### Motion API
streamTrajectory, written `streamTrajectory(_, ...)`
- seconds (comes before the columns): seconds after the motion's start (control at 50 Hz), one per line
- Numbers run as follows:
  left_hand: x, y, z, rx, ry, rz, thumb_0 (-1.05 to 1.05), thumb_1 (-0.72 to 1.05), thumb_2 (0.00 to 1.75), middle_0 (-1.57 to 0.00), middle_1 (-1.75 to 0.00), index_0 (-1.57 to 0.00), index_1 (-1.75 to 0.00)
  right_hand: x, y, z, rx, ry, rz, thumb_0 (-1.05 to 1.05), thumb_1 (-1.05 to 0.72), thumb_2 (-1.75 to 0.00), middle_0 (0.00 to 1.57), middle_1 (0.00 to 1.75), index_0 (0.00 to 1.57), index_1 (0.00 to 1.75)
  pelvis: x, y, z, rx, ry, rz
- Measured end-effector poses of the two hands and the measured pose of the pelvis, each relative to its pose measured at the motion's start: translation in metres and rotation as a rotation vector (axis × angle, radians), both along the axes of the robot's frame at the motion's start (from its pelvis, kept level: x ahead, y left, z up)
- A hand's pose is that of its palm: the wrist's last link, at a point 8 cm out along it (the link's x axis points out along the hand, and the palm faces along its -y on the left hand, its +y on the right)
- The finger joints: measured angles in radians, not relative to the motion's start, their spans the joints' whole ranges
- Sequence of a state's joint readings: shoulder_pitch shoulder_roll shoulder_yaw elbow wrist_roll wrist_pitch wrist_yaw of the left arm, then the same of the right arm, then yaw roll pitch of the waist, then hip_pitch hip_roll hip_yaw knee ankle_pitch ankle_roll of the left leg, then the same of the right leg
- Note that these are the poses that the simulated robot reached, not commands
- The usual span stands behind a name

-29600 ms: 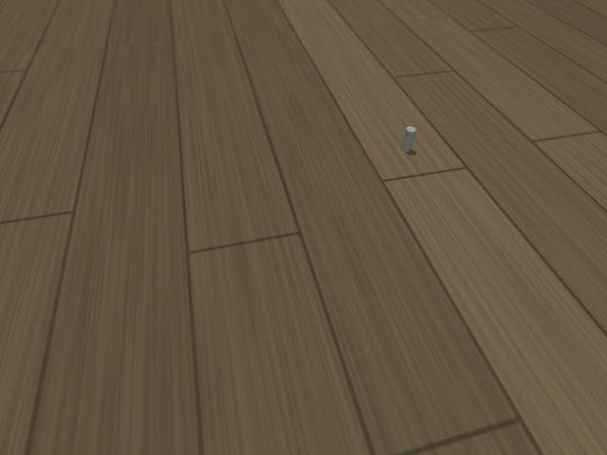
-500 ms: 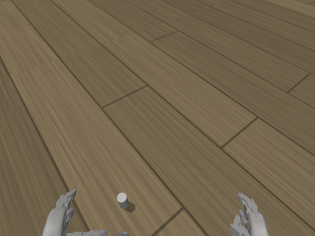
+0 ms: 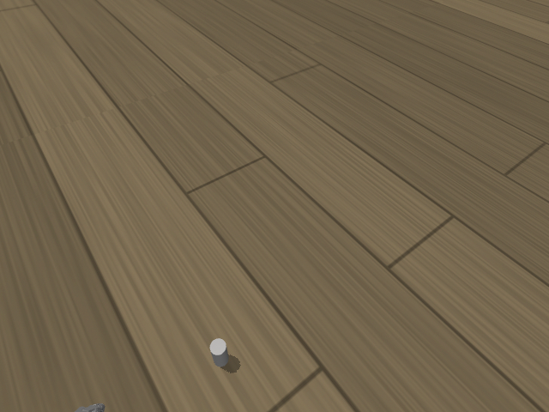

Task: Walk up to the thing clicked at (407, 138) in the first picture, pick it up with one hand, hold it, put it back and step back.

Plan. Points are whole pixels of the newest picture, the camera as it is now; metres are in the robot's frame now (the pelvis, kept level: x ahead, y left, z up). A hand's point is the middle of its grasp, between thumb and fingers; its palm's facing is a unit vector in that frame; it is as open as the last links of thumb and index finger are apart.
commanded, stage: stand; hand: left
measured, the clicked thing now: (219, 353) +0.41 +0.16 -0.69
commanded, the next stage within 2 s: step back in 1.74 s
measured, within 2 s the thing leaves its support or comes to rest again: neither
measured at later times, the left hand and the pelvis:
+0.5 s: hand out of the picture +0.03 +0.25 -0.14, palm faces -0.01 -0.94 -0.34, open 7.4 cm; pelvis -0.02 +0.00 +0.02, yaw +0 degrees
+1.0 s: hand out of the picture +0.06 +0.25 -0.13, palm faces -0.02 -0.94 -0.34, open 7.4 cm; pelvis +0.00 +0.00 +0.03, yaw +0 degrees
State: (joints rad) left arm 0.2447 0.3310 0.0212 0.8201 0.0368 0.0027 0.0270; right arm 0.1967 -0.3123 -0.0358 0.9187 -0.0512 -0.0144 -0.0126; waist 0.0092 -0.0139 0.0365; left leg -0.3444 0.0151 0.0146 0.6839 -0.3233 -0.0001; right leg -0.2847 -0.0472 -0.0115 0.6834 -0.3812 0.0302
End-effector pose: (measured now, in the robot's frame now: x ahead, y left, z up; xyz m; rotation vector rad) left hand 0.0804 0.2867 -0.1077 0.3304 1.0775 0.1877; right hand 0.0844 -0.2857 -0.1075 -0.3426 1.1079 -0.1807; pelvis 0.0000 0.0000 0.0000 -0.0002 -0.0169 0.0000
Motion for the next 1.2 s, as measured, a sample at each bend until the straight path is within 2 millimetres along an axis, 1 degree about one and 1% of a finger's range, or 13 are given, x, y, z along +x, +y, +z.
streamTrajectory(0.14, -0.029, 0.004, 0.002, -0.006, 0.092, 0.039, 0.01, 0.90, 0.89, -0.20, -0.30, -0.20, -0.30, -0.016, 0.010, 0.001, 0.031, 0.059, -0.017, 0.01, -0.90, -0.89, 0.20, 0.30, 0.21, 0.30, -0.004, 0.003, 0.012, -0.002, -0.028, 0.003)
streamTrajectory(0.26, -0.044, 0.004, 0.004, -0.015, 0.141, 0.054, 0.01, 0.90, 0.89, -0.20, -0.30, -0.20, -0.30, -0.024, 0.016, 0.002, 0.050, 0.084, -0.025, 0.01, -0.90, -0.89, 0.21, 0.30, 0.21, 0.30, -0.009, 0.004, 0.018, -0.002, -0.046, 0.004)
streamTrajectory(0.36, -0.050, 0.006, 0.005, -0.016, 0.158, 0.062, 0.01, 0.90, 0.89, -0.20, -0.30, -0.20, -0.30, -0.030, 0.015, 0.004, 0.049, 0.099, -0.034, 0.01, -0.90, -0.89, 0.21, 0.30, 0.21, 0.30, -0.013, 0.005, 0.022, -0.002, -0.055, 0.005)
streamTrajectory(0.48, -0.055, 0.008, 0.006, -0.013, 0.176, 0.065, 0.01, 0.90, 0.89, -0.20, -0.30, -0.20, -0.30, -0.038, 0.008, 0.006, 0.039, 0.121, -0.047, 0.01, -0.90, -0.89, 0.21, 0.30, 0.21, 0.30, -0.016, 0.005, 0.023, -0.002, -0.052, 0.006)
streamTrajectory(0.62, -0.059, 0.009, 0.007, -0.008, 0.204, 0.071, 0.01, 0.90, 0.89, -0.20, -0.30, -0.20, -0.30, -0.044, 0.001, 0.006, 0.029, 0.151, -0.058, 0.01, -0.90, -0.89, 0.20, 0.30, 0.21, 0.30, -0.015, 0.003, 0.024, -0.003, -0.044, 0.006)
streamTrajectory(0.78, -0.052, 0.006, 0.008, -0.010, 0.213, 0.071, 0.01, 0.90, 0.89, -0.20, -0.30, -0.20, -0.30, -0.042, -0.001, 0.005, 0.032, 0.161, -0.062, 0.01, -0.91, -0.89, 0.20, 0.30, 0.21, 0.30, -0.010, 0.001, 0.026, -0.002, -0.041, 0.003)
streamTrajectory(1.08, -0.019, 0.002, 0.011, -0.015, 0.174, 0.053, 0.01, 0.90, 0.89, -0.20, -0.30, -0.20, -0.30, -0.023, -0.003, 0.008, 0.031, 0.142, -0.060, 0.01, -0.90, -0.89, 0.21, 0.30, 0.21, 0.30, 0.002, -0.001, 0.027, 0.000, -0.033, -0.003)
streamTrajectory(1.2, -0.009, 0.002, 0.012, -0.018, 0.159, 0.048, 0.01, 0.90, 0.89, -0.20, -0.30, -0.20, -0.30, -0.017, -0.006, 0.012, 0.022, 0.129, -0.062, 0.01, -0.90, -0.89, 0.21, 0.30, 0.21, 0.30, 0.005, -0.001, 0.028, -0.001, -0.032, -0.005)
